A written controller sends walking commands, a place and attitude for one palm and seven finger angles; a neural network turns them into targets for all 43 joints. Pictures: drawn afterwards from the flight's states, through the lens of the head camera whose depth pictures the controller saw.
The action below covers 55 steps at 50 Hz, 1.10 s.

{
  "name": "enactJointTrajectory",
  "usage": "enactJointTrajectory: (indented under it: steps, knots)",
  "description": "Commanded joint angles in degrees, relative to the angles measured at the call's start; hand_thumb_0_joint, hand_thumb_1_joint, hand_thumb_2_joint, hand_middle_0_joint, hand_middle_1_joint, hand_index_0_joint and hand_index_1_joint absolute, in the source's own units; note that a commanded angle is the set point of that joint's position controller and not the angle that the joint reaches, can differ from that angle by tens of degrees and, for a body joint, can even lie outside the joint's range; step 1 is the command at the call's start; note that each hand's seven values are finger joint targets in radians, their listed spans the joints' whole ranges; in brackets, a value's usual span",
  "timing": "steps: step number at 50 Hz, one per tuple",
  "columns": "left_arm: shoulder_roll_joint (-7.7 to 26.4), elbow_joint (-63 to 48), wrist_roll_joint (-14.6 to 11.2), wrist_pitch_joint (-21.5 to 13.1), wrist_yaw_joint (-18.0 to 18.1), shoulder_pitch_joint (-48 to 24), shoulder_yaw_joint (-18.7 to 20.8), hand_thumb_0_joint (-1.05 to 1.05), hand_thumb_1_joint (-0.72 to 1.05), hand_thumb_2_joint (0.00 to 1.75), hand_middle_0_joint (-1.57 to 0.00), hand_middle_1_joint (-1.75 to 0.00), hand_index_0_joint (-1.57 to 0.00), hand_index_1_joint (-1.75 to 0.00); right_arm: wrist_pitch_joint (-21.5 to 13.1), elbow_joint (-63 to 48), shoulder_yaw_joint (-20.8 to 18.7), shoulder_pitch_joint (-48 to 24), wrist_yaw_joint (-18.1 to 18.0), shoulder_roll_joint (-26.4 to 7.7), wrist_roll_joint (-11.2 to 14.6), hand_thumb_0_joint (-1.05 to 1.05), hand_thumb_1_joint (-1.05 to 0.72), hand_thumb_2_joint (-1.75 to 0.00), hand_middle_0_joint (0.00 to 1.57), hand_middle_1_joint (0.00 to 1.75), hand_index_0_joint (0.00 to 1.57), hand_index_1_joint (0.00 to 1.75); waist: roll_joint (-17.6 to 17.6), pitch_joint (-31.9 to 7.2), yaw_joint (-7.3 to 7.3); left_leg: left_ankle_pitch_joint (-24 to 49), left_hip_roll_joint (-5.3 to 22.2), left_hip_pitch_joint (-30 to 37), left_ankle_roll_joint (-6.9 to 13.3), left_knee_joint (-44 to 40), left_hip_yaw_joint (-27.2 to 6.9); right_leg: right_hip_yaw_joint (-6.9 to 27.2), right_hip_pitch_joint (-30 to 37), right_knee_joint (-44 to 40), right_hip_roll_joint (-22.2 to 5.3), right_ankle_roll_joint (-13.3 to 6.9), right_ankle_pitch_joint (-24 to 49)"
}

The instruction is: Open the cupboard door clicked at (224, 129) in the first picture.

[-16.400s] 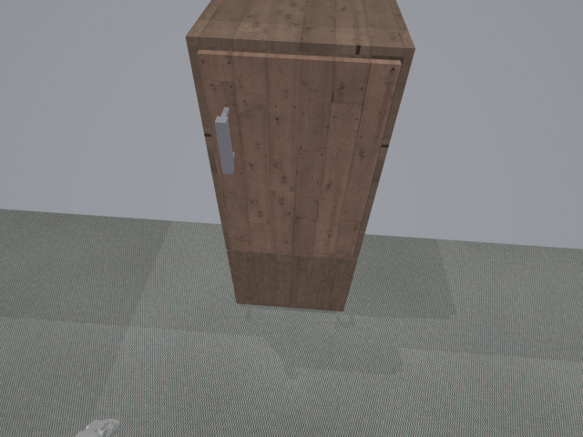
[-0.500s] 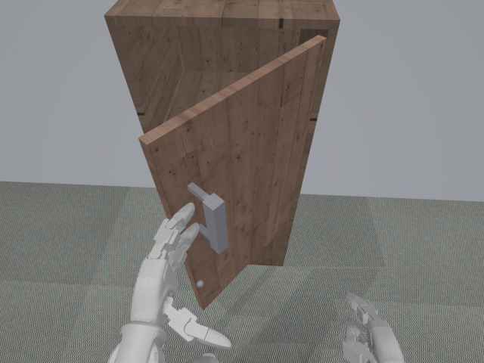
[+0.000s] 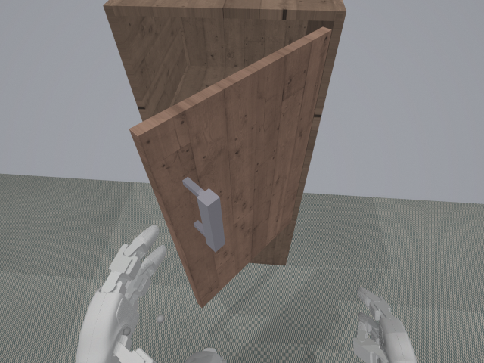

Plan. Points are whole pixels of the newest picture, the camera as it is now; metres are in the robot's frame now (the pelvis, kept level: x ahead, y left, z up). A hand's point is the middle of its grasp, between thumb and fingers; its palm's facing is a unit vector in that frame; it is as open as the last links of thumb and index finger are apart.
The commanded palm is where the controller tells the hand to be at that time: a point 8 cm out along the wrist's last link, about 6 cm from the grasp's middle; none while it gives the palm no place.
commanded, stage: slide the hand sideways off the handle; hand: left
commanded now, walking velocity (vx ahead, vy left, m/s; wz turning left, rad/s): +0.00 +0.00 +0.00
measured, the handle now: (203, 215) +0.32 +0.08 +0.10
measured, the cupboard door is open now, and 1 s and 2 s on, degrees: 50 50 50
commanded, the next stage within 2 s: draw the hand back to the body in 0.02 s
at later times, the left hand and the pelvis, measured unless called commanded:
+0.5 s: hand (111, 309) +0.17 +0.17 +0.12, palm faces -0.03 -1.00 -0.06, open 16.3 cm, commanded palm +0.14 +0.23 +0.14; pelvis +0.00 +0.01 +0.02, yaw +0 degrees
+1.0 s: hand (24, 264) +0.20 +0.25 +0.18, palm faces +0.29 -0.89 -0.36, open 13.0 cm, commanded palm +0.15 +0.30 +0.20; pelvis +0.02 +0.04 +0.06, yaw -1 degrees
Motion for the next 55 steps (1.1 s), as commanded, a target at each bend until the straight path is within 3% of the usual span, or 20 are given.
enactJointTrajectory:
  steps: [1, 6, 10, 11, 15, 16, 20, 25, 26, 31, 32, 33, 34, 37, 44, 45, 46, 52, 55]
  knots:
    - [3.57, -13.51, -1.11, -4.22, -0.79, -1.14, 2.18, 0.0, -0.5, 0.3, -0.15, -0.3, -0.15, -0.3, -3.49, -10.48, -2.56, -4.33, -0.97, -5.32, 0.51, 0.0, -0.9, -0.9, 0.2, 0.3, 0.2, 0.3, -3.38, -5.65, -1.21, 9.79, -1.43, 5.26, 0.71, -7.52, -1.75, 3.92, 1.46, -10.11, 0.46, 1.09, 13.89]
    - [3.93, -12.56, -1.47, -3.75, -0.34, -3.84, 2.98, 0.0, -0.5, 0.3, -0.15, -0.3, -0.15, -0.3, -4.0, -10.25, -2.42, -4.37, -1.56, -5.44, 0.68, 0.0, -0.9, -0.9, 0.2, 0.3, 0.2, 0.3, -4.12, -4.64, -1.65, 6.75, -1.31, 3.64, 0.75, -6.45, -1.65, 5.32, -0.14, -11.74, 0.23, 1.22, 8.29]
    - [9.55, -15.42, -2.59, -2.65, 0.17, -3.06, 9.75, 0.0, -0.5, 0.3, -0.15, -0.3, -0.15, -0.3, -3.83, -10.1, -2.4, -4.3, -2.14, -5.05, 1.08, 0.0, -0.9, -0.9, 0.2, 0.3, 0.2, 0.3, -3.56, -8.57, 0.35, 8.41, -1.27, 5.21, 0.76, -7.39, -1.22, 6.79, 4.9, -13.32, -0.12, 1.21, 9.19]
    - [8.88, -15.7, -2.89, -2.15, -0.05, -2.15, 9.78, 0.0, -0.5, 0.3, -0.15, -0.3, -0.15, -0.3, -3.87, -10.16, -2.29, -4.71, -2.26, -4.74, 1.31, 0.0, -0.9, -0.9, 0.2, 0.3, 0.2, 0.3, -2.7, -8.64, 0.53, 9.08, -1.32, 5.97, 0.77, -7.6, -0.92, 7.02, 5.28, -13.65, -0.26, 1.38, 10.54]
    - [8.85, -13.03, -5.58, 0.6, -1.67, -1.21, 12.3, 0.0, -0.5, 0.3, -0.15, -0.3, -0.15, -0.3, -3.98, -8.92, -1.85, -5.57, -2.73, -4.77, 2.05, 0.0, -0.9, -0.9, 0.2, 0.3, 0.2, 0.3, -3.51, -5.21, 0.34, 8.94, -1.19, 6.68, 0.64, -9.31, -1.27, 6.54, 6.31, -16.03, -0.31, 1.81, 10.96]
    - [7.92, -12.41, -6.2, 1.29, -2.47, -1.11, 11.37, 0.0, -0.5, 0.3, -0.15, -0.3, -0.15, -0.3, -4.21, -8.92, -1.59, -5.79, -2.86, -4.91, 2.2, 0.0, -0.9, -0.9, 0.2, 0.3, 0.2, 0.3, -3.96, -3.36, -0.1, 8.38, -1.21, 6.76, 0.67, -9.59, -1.18, 6.88, 5.77, -17.03, -0.52, 2.23, 10.94]
    - [9.34, -12.69, -7.83, 3.4, -4.89, -3.4, 12.43, 0.0, -0.5, 0.3, -0.15, -0.3, -0.15, -0.3, -5.32, -8.05, -1.37, -6.09, -3.56, -5.83, 2.33, 0.0, -0.9, -0.9, 0.2, 0.3, 0.2, 0.3, -3.22, -1.43, -0.47, 8.33, -0.9, 8.68, 0.91, -11.54, -1.82, 5.96, 5.99, -18.64, -0.25, 1.98, 9.42]
    - [12.35, -15.77, -8.54, 3.97, -5.72, -5.37, 15.92, 0.0, -0.5, 0.3, -0.15, -0.3, -0.15, -0.3, -6.87, -7.4, -1.29, -5.77, -3.89, -6.03, 2.4, 0.0, -0.9, -0.9, 0.2, 0.3, 0.2, 0.3, -1.94, -2.77, 0.45, 10.12, -0.69, 12.01, 0.97, -14.07, -2.31, 3.81, 7.57, -18.41, 0.51, 1.47, 11.46]
    - [12.19, -16.63, -8.5, 3.96, -5.66, -5.85, 15.93, 0.0, -0.5, 0.3, -0.15, -0.3, -0.15, -0.3, -7.15, -7.37, -1.09, -5.83, -3.81, -6.05, 2.51, 0.0, -0.9, -0.9, 0.2, 0.3, 0.2, 0.3, 0.12, -2.84, 0.69, 10.54, -0.72, 13.2, 0.88, -14.9, -2.43, 3.08, 7.57, -18.1, 0.73, 1.2, 12.02]
    - [12.47, -16.26, -9.51, 5.67, -5.95, -4.91, 18.18, 0.0, -0.32, 0.37, -0.16, -0.3, -0.16, -0.3, -8.21, -6.37, -0.89, -6.36, -3.53, -6.04, 2.92, 0.0, -0.9, -0.9, 0.2, 0.3, 0.2, 0.3, 1.14, -2.68, 1.38, 12.15, -0.54, 15.8, 0.48, -17.45, -3.01, 1.14, 9.21, -18.08, 1.25, 0.95, 14.66]
    - [20.3, -22.91, -0.61, 7.19, 1.93, -6.24, 19.31, 0.0, -0.29, 0.39, -0.16, -0.3, -0.16, -0.3, -7.19, -7.02, -1.06, -6.17, -5.22, -5.46, 1.93, 0.0, -0.9, -0.9, 0.2, 0.3, 0.2, 0.3, 1.29, -3.38, 3.92, 11.26, 0.41, 16.82, 0.41, -20.02, -2.42, 5.16, 10.56, -22.03, -0.18, 0.01, 13.97]
    - [15.01, -20.4, 0.25, 9.17, 5.39, -2.48, 17.13, 0.0, -0.26, 0.4, -0.16, -0.3, -0.16, -0.3, -6.6, -6.33, -0.56, -5.77, -5.79, -4.29, 1.49, 0.0, -0.9, -0.9, 0.2, 0.3, 0.2, 0.3, 1.83, -0.24, 2.44, 10.51, 0.21, 17.62, 0.28, -20.75, -1.8, 5.0, 10.26, -23.76, -0.61, 0.04, 13.09]
    - [12.76, -19.03, 0.76, 10.54, 6.87, -1.18, 15.61, 0.0, -0.22, 0.42, -0.16, -0.3, -0.16, -0.3, -6.13, -6.19, -0.43, -5.59, -5.81, -4.32, 1.49, 0.0, -0.9, -0.9, 0.2, 0.3, 0.2, 0.3, -0.52, 1.59, 2.06, 9.37, 0.48, 17.64, 0.11, -21.52, -2.32, 4.2, 9.93, -24.19, -0.59, 0.21, 11.83]
    - [13.42, -20.08, 3.44, 12.08, 10.17, -3.05, 15.48, 0.0, -0.12, 0.47, -0.16, -0.3, -0.16, -0.3, -5.04, -5.12, -0.11, -6.04, -5.69, -4.99, 1.21, 0.0, -0.9, -0.9, 0.2, 0.3, 0.2, 0.3, 0.66, 2.26, 1.76, 10.43, 1.1, 20.49, 0.27, -23.96, -2.85, 3.42, 12.15, -25.49, -0.51, 0.3, 12.67]
    - [16.14, -21.37, 5.7, 12.43, 13.71, -7.98, 18.19, 0.0, 0.13, 0.57, -0.17, -0.3, -0.17, -0.3, -5.76, -2.74, 0.34, -7.48, -6.17, -5.38, 0.46, 0.0, -0.9, -0.9, 0.2, 0.3, 0.2, 0.3, 0.87, 1.92, 1.89, 11.9, 1.84, 26.91, 0.03, -31.04, -4.24, 3.0, 18.37, -28.79, -0.67, 0.38, 14.63]
    - [17.61, -21.33, 6.0, 12.34, 14.13, -9.05, 19.53, 0.0, 0.17, 0.58, -0.17, -0.3, -0.17, -0.3, -6.04, -2.1, 0.4, -7.8, -6.17, -5.61, 0.4, 0.0, -0.9, -0.9, 0.2, 0.3, 0.2, 0.3, 1.59, 1.76, 2.21, 13.25, 1.95, 27.7, -0.15, -31.82, -4.36, 3.02, 19.98, -29.3, -0.74, 0.18, 15.64]
    - [16.98, -21.88, 5.9, 12.22, 14.26, -8.94, 19.52, 0.0, 0.2, 0.6, -0.18, -0.3, -0.18, -0.3, -6.3, -1.67, 0.52, -7.85, -6.0, -5.51, 0.26, 0.0, -0.9, -0.9, 0.2, 0.3, 0.2, 0.3, 3.06, 1.42, 2.22, 15.09, 2.15, 28.63, -0.57, -32.83, -4.89, 2.92, 21.02, -29.3, -0.86, 0.2, 16.49]
    - [16.9, -18.36, 5.57, 12.32, 14.09, -8.8, 22.24, 0.0, 0.41, 0.69, -0.18, -0.3, -0.18, -0.3, -6.49, 0.91, 0.06, -8.96, -5.0, -5.95, 0.03, 0.0, -0.9, -0.9, 0.2, 0.3, 0.2, 0.3, 1.49, 3.46, 2.71, 25.55, 3.04, 32.6, -2.01, -36.04, -4.53, 2.48, 25.26, -32.33, -0.6, 0.42, 20.82]
    - [18.65, -16.72, 5.53, 11.99, 14.1, -9.86, 25.0, 0.0, 0.51, 0.74, -0.19, -0.3, -0.19, -0.3, -6.34, 1.96, -0.35, -9.6, -4.6, -6.35, -0.13, 0.0, -0.9, -0.9, 0.2, 0.3, 0.2, 0.3, 1.22, 4.03, 3.12, 27.67, 3.28, 33.68, -2.28, -37.35, -4.09, 2.57, 27.29, -33.91, -0.5, 0.36, 22.08]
